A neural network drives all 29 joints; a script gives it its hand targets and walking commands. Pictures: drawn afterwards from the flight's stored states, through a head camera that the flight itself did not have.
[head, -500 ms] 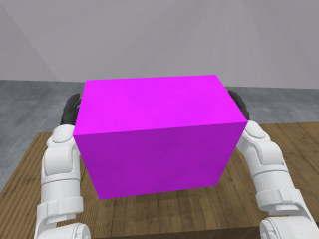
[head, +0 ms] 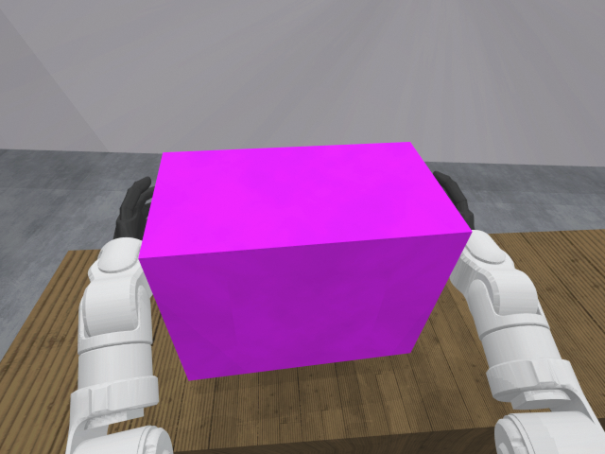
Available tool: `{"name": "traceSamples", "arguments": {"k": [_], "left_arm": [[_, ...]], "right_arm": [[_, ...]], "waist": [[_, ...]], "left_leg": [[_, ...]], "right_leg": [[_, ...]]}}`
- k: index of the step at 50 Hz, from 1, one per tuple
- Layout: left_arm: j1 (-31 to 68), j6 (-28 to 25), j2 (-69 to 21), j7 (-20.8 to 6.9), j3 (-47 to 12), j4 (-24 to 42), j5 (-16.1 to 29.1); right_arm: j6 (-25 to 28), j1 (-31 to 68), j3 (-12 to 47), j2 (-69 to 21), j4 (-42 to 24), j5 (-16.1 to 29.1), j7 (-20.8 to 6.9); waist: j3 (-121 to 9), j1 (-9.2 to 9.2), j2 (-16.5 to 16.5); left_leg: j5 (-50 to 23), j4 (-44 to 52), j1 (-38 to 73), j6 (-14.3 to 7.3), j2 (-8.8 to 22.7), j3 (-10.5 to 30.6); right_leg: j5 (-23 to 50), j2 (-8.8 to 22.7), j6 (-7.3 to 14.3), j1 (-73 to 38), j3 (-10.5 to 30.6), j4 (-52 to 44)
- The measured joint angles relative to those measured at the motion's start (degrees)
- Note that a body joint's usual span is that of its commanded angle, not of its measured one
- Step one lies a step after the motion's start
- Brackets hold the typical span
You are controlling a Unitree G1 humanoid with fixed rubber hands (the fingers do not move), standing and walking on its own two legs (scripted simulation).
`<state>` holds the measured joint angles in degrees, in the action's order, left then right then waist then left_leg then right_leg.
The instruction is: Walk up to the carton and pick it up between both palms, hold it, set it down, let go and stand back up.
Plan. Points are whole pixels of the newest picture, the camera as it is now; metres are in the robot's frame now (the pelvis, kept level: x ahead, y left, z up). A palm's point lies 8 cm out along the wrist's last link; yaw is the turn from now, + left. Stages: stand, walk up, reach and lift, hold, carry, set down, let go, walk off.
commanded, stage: hold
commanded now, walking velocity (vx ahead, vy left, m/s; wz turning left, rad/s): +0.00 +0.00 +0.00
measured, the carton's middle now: (298, 262) +0.35 +0.01 +0.14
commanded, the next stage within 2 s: none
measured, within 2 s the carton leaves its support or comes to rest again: neither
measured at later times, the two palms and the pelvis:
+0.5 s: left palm (127, 243) +0.35 +0.22 +0.18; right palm (447, 232) +0.36 -0.18 +0.18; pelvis +0.00 +0.00 +0.00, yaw +1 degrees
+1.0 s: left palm (129, 245) +0.35 +0.22 +0.17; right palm (448, 233) +0.36 -0.19 +0.17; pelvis +0.00 +0.00 +0.00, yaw +0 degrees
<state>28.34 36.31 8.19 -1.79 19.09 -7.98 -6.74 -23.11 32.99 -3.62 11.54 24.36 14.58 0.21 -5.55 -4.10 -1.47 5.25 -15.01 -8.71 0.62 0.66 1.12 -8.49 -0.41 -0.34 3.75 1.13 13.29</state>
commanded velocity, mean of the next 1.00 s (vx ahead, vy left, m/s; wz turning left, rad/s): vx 0.00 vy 0.00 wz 0.00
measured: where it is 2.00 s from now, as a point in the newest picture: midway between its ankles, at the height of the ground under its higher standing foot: outside the picture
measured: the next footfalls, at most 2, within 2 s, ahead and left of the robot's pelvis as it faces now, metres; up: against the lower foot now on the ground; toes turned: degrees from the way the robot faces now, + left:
none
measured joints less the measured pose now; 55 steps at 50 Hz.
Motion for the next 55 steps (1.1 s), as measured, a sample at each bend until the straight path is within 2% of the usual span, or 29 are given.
{"name": "traceSamples", "arguments": {"k": [14,29,55], "left_arm": [[-0.79,-0.22,-0.6,-0.17,-0.19,0.23,-0.69],[0.99,-1.59,0.33,-0.68,0.6,-3.87,-0.18],[0.65,-1.51,-0.08,-0.34,0.15,-3.1,-0.61]], "right_arm": [[0.05,-0.64,0.32,0.46,-0.05,1.14,0.25],[0.02,0.85,-0.97,-0.94,2.3,-0.27,0.35],[0.77,0.57,-1.18,-0.68,2.52,-0.22,-0.47]], "waist": [[0.31,0.1,0.09],[-0.02,0.48,0.63],[-0.02,0.61,0.24]], "left_leg": [[0.4,-0.33,0.84,-0.01,0.0,0.09],[-0.07,-0.12,0.56,-0.13,-0.44,0.84],[0.03,-0.14,0.32,-0.1,-0.28,0.6]], "right_leg": [[-0.05,-0.01,0.0,-1.15,-0.13,-0.34],[-0.21,0.33,-0.11,-0.85,-0.85,0.1],[-0.04,0.16,-0.04,-0.54,-0.53,-0.06]]}}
